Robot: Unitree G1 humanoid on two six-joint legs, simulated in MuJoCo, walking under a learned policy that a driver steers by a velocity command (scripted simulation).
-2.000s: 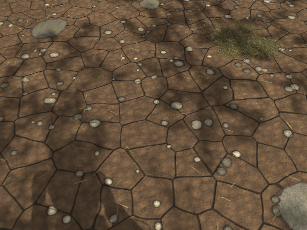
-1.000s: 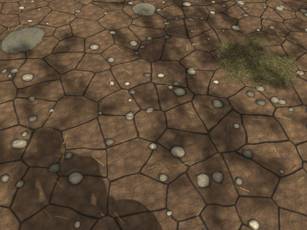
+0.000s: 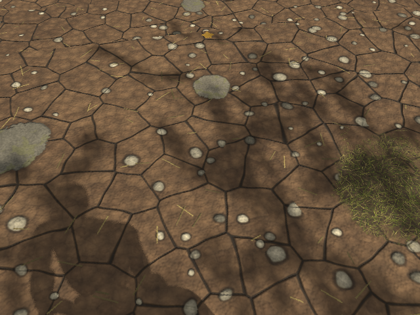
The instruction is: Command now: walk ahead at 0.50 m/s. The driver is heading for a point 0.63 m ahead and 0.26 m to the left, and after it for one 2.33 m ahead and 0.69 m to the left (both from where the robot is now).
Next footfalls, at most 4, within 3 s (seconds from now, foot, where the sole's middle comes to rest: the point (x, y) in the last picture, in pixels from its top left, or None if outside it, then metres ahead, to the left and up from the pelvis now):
0.32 right None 0.34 -0.12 -0.78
0.86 left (166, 301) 0.54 0.14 -0.78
1.40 right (167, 225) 0.82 0.16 -0.78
1.78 left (139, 276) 0.63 0.24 -0.78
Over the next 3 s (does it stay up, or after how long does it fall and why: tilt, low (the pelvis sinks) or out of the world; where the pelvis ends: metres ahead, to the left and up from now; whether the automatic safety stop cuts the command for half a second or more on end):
stays up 0.67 0.13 -0.01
